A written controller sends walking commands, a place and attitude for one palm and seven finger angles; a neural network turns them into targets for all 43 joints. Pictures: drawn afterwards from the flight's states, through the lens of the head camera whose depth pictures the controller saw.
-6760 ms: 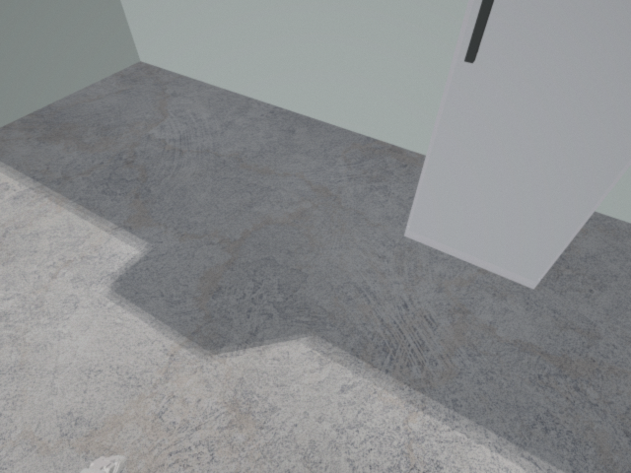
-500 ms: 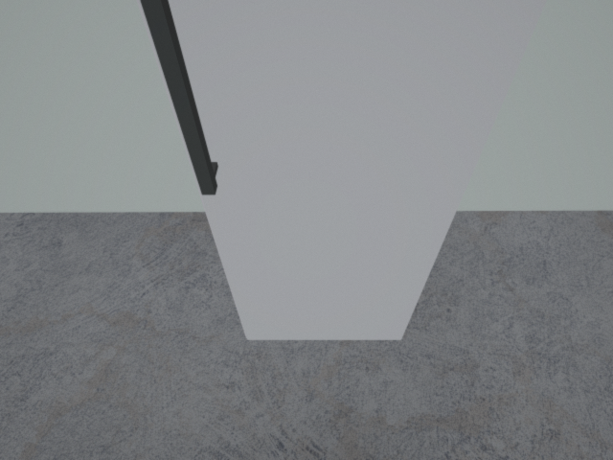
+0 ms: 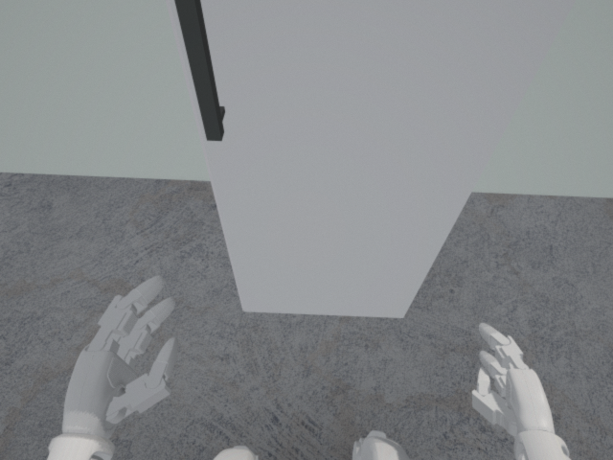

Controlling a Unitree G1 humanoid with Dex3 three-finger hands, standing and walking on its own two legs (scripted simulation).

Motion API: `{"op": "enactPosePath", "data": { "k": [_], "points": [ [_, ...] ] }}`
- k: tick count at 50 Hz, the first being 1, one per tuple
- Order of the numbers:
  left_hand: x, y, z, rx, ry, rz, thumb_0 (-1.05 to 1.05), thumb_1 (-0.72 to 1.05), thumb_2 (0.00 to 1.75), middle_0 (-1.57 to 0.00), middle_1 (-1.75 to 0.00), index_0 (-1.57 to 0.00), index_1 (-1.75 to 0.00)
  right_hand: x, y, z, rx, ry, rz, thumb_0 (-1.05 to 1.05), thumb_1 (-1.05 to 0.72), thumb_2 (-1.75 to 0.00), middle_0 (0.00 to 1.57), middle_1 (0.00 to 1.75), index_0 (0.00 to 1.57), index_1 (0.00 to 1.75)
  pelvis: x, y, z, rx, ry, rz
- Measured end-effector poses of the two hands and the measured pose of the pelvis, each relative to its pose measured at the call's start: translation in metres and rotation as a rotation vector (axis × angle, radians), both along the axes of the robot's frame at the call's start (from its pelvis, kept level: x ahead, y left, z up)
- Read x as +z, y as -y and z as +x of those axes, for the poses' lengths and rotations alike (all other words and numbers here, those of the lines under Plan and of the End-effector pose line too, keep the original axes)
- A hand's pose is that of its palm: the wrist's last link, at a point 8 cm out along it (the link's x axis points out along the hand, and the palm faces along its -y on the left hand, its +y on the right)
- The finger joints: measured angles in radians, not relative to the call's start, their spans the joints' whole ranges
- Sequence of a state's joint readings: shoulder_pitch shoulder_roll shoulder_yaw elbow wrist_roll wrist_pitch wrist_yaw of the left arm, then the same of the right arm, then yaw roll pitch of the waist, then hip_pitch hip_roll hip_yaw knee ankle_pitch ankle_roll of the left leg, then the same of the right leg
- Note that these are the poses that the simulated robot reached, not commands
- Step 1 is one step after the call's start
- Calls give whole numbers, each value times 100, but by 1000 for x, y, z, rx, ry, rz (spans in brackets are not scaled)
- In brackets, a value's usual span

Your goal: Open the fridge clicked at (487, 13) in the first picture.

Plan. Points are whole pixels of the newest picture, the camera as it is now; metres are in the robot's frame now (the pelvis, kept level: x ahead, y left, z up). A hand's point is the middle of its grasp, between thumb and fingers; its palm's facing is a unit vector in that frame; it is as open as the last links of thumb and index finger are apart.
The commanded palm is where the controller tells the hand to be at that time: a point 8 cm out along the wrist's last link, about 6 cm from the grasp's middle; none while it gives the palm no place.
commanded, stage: raise the hand to about handle height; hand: left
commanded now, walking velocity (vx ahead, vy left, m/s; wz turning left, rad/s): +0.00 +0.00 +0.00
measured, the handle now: out of the picture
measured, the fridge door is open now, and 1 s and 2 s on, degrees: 0 0 0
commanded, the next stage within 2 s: move the hooked fingers beside the handle in 1.74 s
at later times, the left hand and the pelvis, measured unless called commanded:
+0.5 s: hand (86, 325) +0.22 +0.24 +0.12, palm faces +0.12 -0.99 -0.09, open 11.2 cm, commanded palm +0.19 +0.29 +0.14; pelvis +0.01 +0.01 +0.03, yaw +1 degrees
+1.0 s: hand (12, 233) +0.27 +0.29 +0.21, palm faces +0.16 -0.98 -0.08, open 13.8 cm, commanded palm +0.24 +0.33 +0.22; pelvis +0.03 +0.01 +0.06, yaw +2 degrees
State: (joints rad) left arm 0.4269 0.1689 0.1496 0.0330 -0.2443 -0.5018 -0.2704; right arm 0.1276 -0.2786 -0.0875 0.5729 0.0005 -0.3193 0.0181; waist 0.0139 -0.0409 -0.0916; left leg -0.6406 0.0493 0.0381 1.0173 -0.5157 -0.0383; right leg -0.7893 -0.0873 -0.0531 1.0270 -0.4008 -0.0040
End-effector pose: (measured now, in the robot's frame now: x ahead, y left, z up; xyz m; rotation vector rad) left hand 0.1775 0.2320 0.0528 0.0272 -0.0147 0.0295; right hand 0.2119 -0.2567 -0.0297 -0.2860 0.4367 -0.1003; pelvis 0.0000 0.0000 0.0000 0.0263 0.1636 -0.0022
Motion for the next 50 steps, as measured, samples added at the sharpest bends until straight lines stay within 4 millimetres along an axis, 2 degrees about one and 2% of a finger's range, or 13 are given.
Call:
{"op": "enactPosePath", "data": {
  "k": [3,5,7,11,14,20,25,30,35,43,50],
  "points": [
    [-17,-13,-23,54,-101,-11,1,61,78,-22,-49,-23,-49,-3,-12,15,26,28,-3,1,-91,-89,20,30,20,30,-9,-1,-2,16,-3,-11],
    [-13,-21,-32,99,-108,8,2,56,76,-23,-52,-23,-52,-7,-23,19,51,23,-3,1,-91,-89,19,30,20,30,-12,-2,-4,29,-1,-23],
    [0,-28,-35,124,-67,34,2,51,74,-23,-55,-23,-55,-14,-35,17,74,1,8,1,-91,-89,19,30,20,30,-13,-3,-5,41,4,-35],
    [28,-31,-23,97,31,62,2,42,70,-23,-61,-24,-61,-29,-57,1,95,-72,50,2,-91,-89,20,30,20,30,-8,-4,-8,57,19,-51],
    [41,-32,-7,49,19,70,2,35,67,-24,-65,-24,-65,-34,-67,-18,73,-129,88,2,-91,-89,20,30,21,30,0,-6,-8,56,33,-51],
    [57,-45,13,51,-58,64,1,21,61,-25,-74,-25,-74,-27,-61,-50,-12,-180,109,2,-90,-89,20,30,21,30,19,-9,0,37,59,-40],
    [73,-59,19,96,-20,65,1,9,56,-26,-82,-26,-82,-16,-40,-59,-50,-188,56,2,-90,-89,20,30,21,30,28,-11,7,31,80,-39],
    [85,-65,26,95,6,70,1,-2,51,-27,-89,-27,-89,-2,-22,-49,-67,-167,-1,2,-90,-89,20,30,21,30,35,-13,14,33,104,-42],
    [101,-71,36,89,25,73,1,-14,46,-28,-97,-28,-97,15,-20,-28,-65,-113,-17,2,-91,-89,20,30,20,30,42,-13,21,34,130,-43],
    [135,-87,48,111,66,68,0,-33,38,-29,-109,-29,-109,32,-45,8,1,-48,25,2,-91,-89,20,30,20,30,53,-14,28,39,171,-43],
    [158,-103,60,128,54,59,0,-45,33,-30,-116,-30,-116,37,-67,20,46,-49,64,2,-91,-89,20,30,21,30,59,-15,28,41,195,-42]
  ]
}}
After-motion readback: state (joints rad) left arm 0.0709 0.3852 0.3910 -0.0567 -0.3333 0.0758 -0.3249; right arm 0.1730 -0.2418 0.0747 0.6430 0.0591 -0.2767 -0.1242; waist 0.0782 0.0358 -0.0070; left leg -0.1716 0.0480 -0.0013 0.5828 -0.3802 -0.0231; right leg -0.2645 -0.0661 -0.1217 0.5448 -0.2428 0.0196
